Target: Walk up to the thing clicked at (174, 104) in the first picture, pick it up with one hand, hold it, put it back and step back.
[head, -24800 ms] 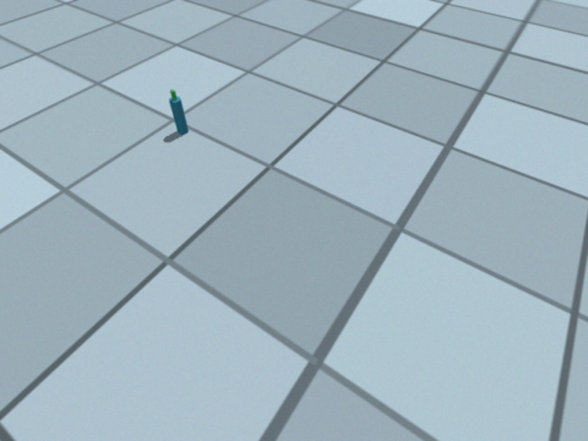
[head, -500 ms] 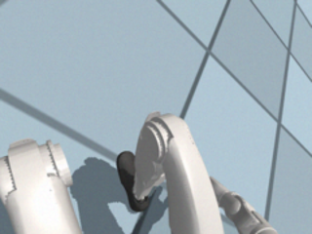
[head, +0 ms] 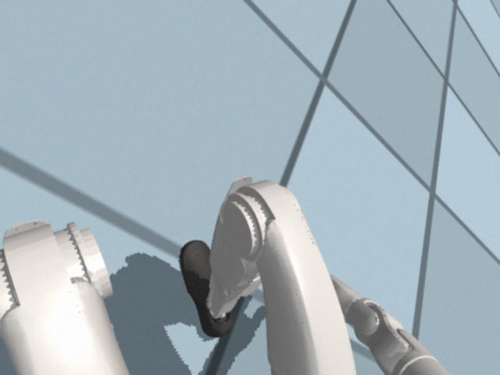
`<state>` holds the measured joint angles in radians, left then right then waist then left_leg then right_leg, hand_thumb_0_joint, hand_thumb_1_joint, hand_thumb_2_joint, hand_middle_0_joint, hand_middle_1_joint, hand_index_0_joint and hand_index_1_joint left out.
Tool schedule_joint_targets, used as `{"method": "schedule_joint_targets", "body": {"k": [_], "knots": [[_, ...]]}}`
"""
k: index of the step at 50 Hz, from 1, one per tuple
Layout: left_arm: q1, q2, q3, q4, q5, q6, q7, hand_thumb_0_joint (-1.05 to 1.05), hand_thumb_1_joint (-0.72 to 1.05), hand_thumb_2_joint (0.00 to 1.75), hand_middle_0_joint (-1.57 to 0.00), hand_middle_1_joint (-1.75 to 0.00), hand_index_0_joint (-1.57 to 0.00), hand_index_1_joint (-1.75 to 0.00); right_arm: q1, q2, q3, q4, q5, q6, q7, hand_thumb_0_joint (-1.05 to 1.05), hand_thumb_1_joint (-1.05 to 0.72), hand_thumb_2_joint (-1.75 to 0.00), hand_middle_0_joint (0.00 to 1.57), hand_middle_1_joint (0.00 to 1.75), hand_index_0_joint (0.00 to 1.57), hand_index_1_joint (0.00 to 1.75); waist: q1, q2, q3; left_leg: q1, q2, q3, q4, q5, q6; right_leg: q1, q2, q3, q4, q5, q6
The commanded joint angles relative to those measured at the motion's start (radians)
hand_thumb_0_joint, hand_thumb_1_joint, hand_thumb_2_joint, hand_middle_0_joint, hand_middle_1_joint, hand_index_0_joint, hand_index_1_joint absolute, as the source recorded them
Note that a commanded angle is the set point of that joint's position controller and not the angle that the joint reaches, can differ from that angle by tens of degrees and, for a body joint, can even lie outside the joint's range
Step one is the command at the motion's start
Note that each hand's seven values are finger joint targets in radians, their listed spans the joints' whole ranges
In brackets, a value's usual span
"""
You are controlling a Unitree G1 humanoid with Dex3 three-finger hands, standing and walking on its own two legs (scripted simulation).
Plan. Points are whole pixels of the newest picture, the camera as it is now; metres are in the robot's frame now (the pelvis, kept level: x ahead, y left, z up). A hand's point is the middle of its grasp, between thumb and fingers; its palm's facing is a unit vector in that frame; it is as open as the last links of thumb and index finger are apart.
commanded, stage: open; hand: left
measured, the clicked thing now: out of the picture +0.44 +0.30 -0.16
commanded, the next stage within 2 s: withdraw in 0.40 s
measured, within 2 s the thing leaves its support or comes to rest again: rests again in 0.28 s
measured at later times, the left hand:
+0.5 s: hand out of the picture +0.44 +0.30 -0.16, palm faces +0.42 -0.91 +0.00, open 14.9 cm
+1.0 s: hand out of the picture +0.40 +0.38 -0.05, palm faces +0.39 -0.92 -0.08, open 17.7 cm
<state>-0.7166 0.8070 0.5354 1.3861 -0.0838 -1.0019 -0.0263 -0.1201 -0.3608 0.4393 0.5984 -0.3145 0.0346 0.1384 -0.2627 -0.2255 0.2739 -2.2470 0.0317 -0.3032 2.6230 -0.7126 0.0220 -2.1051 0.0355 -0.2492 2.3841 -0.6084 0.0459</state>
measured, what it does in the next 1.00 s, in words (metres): stands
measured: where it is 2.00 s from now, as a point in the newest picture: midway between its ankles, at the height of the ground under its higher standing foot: (155, 337)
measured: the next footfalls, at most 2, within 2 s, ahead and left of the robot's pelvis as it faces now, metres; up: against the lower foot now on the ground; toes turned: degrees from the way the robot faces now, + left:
none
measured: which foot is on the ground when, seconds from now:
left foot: down 0.00-1.00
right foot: down 0.00-1.00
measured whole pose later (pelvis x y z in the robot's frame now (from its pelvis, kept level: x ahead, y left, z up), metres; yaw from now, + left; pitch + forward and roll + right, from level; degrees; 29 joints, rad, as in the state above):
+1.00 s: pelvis +0.00 +0.00 +0.02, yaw +3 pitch +23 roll -14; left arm -0.62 0.76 0.54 1.08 -0.15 -0.69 -0.23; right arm 0.00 -0.35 0.27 0.59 -0.16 0.06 0.09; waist -0.16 -0.10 0.07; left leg -2.25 0.04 -0.22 2.51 -0.70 0.03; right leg -2.13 0.01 -0.19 2.33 -0.62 0.03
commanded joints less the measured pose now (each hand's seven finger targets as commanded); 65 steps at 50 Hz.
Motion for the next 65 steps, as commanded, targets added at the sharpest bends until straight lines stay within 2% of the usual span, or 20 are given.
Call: {"method": "schedule_joint_targets", "body": {"k": [1,11,26,34,36,38,40,41,42,45,47,48,49,51,53,55,56,58,61,65], "knots": [[-0.262,0.179,0.002,-0.180,-0.012,-0.087,-0.004,0.00,-0.05,0.75,-1.11,-1.01,-1.13,-1.00,0.089,-0.346,-0.104,-0.004,-0.008,0.012,-0.018,0.00,-0.90,-0.89,0.20,0.30,0.20,0.30,-0.097,0.530,-0.650,0.430,0.042,0.045,-0.324,0.171,-0.043,0.317,0.049,-0.067,-0.158,0.192,-0.055],[-0.221,0.192,0.008,-0.141,-0.007,-0.071,-0.006,0.00,-0.47,0.32,-0.64,-0.49,-0.63,-0.50,0.079,-0.347,-0.101,-0.016,-0.007,0.022,-0.019,0.00,-0.90,-0.90,0.20,0.30,0.20,0.30,-0.081,0.531,-0.614,0.412,0.043,0.049,-0.336,0.136,-0.044,0.300,0.050,-0.068,-0.168,0.162,-0.057],[-0.261,0.210,0.012,-0.146,-0.019,-0.081,-0.011,0.00,-0.61,0.10,-0.17,-0.14,-0.16,-0.15,0.075,-0.351,-0.095,-0.026,-0.006,0.022,-0.020,0.00,-0.91,-0.90,0.20,0.30,0.20,0.30,-0.101,0.502,-0.609,0.375,0.042,0.048,-0.324,0.106,-0.033,0.315,0.052,-0.071,-0.174,0.145,-0.052],[-0.196,0.375,0.139,-0.347,-0.021,-0.052,-0.071,0.00,-0.61,0.06,-0.08,-0.05,-0.06,-0.07,0.095,-0.360,-0.126,-0.028,0.006,0.035,-0.037,0.00,-0.91,-0.90,0.20,0.30,0.20,0.30,0.000,0.668,-0.748,0.515,0.050,0.063,-0.367,0.210,-0.056,0.328,0.043,-0.047,-0.145,0.199,-0.066],[-0.164,0.367,0.142,-0.406,-0.028,-0.014,-0.093,0.00,-0.61,0.05,-0.07,-0.04,-0.05,-0.06,0.107,-0.358,-0.149,-0.042,0.020,0.040,-0.044,0.00,-0.92,-0.90,0.20,0.30,0.20,0.30,0.019,0.708,-0.796,0.542,0.050,0.071,-0.392,0.234,-0.060,0.328,0.040,-0.038,-0.146,0.208,-0.071],[-0.126,0.288,0.112,-0.447,-0.044,0.039,-0.120,0.00,-0.61,0.06,-0.07,-0.05,-0.06,-0.07,0.125,-0.344,-0.178,-0.057,0.043,0.041,-0.049,0.00,-0.92,-0.91,0.20,0.30,0.20,0.30,0.025,0.698,-0.820,0.532,0.046,0.082,-0.415,0.225,-0.058,0.315,0.035,-0.030,-0.159,0.204,-0.074],[-0.125,0.190,0.038,-0.488,-0.061,0.101,-0.156,0.00,-0.61,0.04,-0.07,-0.04,-0.06,-0.06,0.144,-0.327,-0.214,-0.051,0.071,0.037,-0.054,0.00,-0.92,-0.91,0.20,0.30,0.20,0.30,0.027,0.698,-0.815,0.518,0.041,0.094,-0.434,0.195,-0.054,0.259,0.031,-0.022,-0.168,0.180,-0.077],[-0.098,0.169,0.039,-0.465,-0.071,0.135,-0.174,0.00,-0.61,0.05,-0.06,-0.04,-0.05,-0.05,0.172,-0.329,-0.225,-0.040,0.083,0.036,-0.059,0.00,-0.92,-0.90,0.20,0.30,0.20,0.30,0.021,0.675,-0.788,0.502,0.039,0.092,-0.439,0.195,-0.053,0.245,0.029,-0.026,-0.176,0.187,-0.075],[-0.053,0.106,-0.021,-0.384,-0.073,0.178,-0.193,0.00,-0.61,0.04,-0.06,-0.04,-0.05,-0.05,0.179,-0.310,-0.231,-0.023,0.099,0.037,-0.061,0.00,-0.92,-0.90,0.20,0.30,0.20,0.30,0.018,0.621,-0.742,0.443,0.035,0.099,-0.432,0.144,-0.042,0.210,0.031,-0.019,-0.187,0.144,-0.076],[-0.123,0.116,-0.005,-0.430,-0.104,0.235,-0.223,0.00,-0.61,0.03,-0.03,-0.05,-0.05,-0.04,0.201,-0.297,-0.247,-0.038,0.133,0.032,-0.072,0.00,-0.90,-0.89,0.20,0.30,0.20,0.30,0.013,0.509,-0.679,0.334,0.027,0.105,-0.433,0.069,-0.016,0.202,0.027,-0.010,-0.222,0.098,-0.069],[-0.198,0.140,0.000,-0.519,-0.115,0.248,-0.237,0.00,-0.61,0.02,-0.04,-0.07,-0.07,-0.04,0.208,-0.288,-0.269,-0.045,0.153,0.026,-0.074,0.00,-0.89,-0.89,0.20,0.30,0.20,0.30,0.027,0.502,-0.742,0.358,0.021,0.110,-0.442,0.039,-0.009,0.206,0.023,0.001,-0.238,0.072,-0.070],[-0.183,0.097,-0.007,-0.503,-0.123,0.258,-0.246,0.00,-0.53,0.07,-0.06,-0.04,-0.04,-0.05,0.214,-0.285,-0.278,-0.045,0.158,0.024,-0.073,0.00,-0.84,-0.89,0.20,0.30,0.20,0.30,0.026,0.485,-0.747,0.379,0.021,0.107,-0.449,0.039,-0.011,0.197,0.020,0.003,-0.239,0.071,-0.071],[-0.132,0.373,0.068,-0.561,0.059,0.319,-0.186,0.00,-0.52,0.04,-0.07,-0.07,-0.08,-0.06,0.242,-0.258,-0.329,-0.028,0.193,0.043,-0.081,0.00,-0.92,-0.91,0.20,0.30,0.20,0.30,0.141,0.612,-0.930,0.546,0.019,0.136,-0.537,0.095,-0.023,0.235,0.007,0.037,-0.276,0.070,-0.080],[-0.154,0.218,0.009,-0.493,0.049,0.393,-0.165,0.00,-0.52,0.04,-0.07,-0.08,-0.09,-0.06,0.248,-0.251,-0.354,-0.039,0.218,0.059,-0.084,0.00,-0.93,-0.91,0.20,0.30,0.20,0.30,0.095,0.612,-0.889,0.552,0.028,0.129,-0.580,0.068,-0.026,0.174,0.009,0.043,-0.279,0.052,-0.083],[-0.148,0.208,0.012,-0.531,0.069,0.435,-0.143,0.00,-0.53,0.04,-0.08,-0.09,-0.09,-0.08,0.254,-0.228,-0.366,-0.038,0.233,0.069,-0.084,0.00,-0.95,-0.92,0.20,0.30,0.20,0.30,0.113,0.601,-0.886,0.535,0.020,0.145,-0.602,0.050,-0.024,0.177,0.007,0.056,-0.298,0.037,-0.084],[-0.197,0.383,0.098,-0.674,0.103,0.484,-0.108,0.00,-0.52,0.02,-0.08,-0.09,-0.10,-0.06,0.286,-0.213,-0.381,-0.041,0.254,0.084,-0.095,0.00,-0.98,-0.93,0.20,0.30,0.20,0.30,0.174,0.669,-0.994,0.593,0.013,0.171,-0.620,0.099,-0.025,0.215,0.002,0.084,-0.305,0.057,-0.089],[-0.179,0.405,0.109,-0.674,0.118,0.511,-0.097,0.00,-0.52,0.01,-0.08,-0.10,-0.11,-0.06,0.296,-0.205,-0.391,-0.037,0.257,0.094,-0.097,0.00,-1.00,-0.93,0.20,0.30,0.20,0.30,0.180,0.647,-0.999,0.584,0.010,0.188,-0.613,0.121,-0.022,0.225,0.001,0.099,-0.313,0.064,-0.091],[-0.157,0.355,0.079,-0.670,0.135,0.557,-0.082,0.00,-0.50,0.08,-0.06,-0.06,-0.06,-0.06,0.300,-0.191,-0.410,-0.039,0.272,0.100,-0.104,0.00,-0.90,-0.90,0.20,0.30,0.20,0.30,0.163,0.614,-0.956,0.583,0.008,0.186,-0.655,0.103,-0.015,0.202,-0.001,0.106,-0.336,0.053,-0.094],[-0.052,0.300,0.082,-0.618,0.152,0.633,-0.050,0.00,-0.50,0.08,-0.06,-0.06,-0.06,-0.06,0.308,-0.172,-0.438,-0.055,0.291,0.104,-0.116,0.00,-0.90,-0.90,0.20,0.30,0.20,0.30,0.180,0.501,-0.950,0.561,-0.001,0.205,-0.692,0.085,-0.001,0.253,-0.002,0.124,-0.411,0.034,-0.090],[0.090,0.116,-0.019,-0.652,0.147,0.733,-0.027,0.00,-0.54,0.06,-0.05,-0.05,-0.05,-0.05,0.326,-0.153,-0.477,-0.081,0.312,0.105,-0.122,0.00,-0.90,-0.90,0.20,0.30,0.20,0.30,0.174,0.417,-0.994,0.611,-0.008,0.218,-0.765,0.057,0.006,0.327,-0.005,0.134,-0.522,-0.007,-0.083]]}}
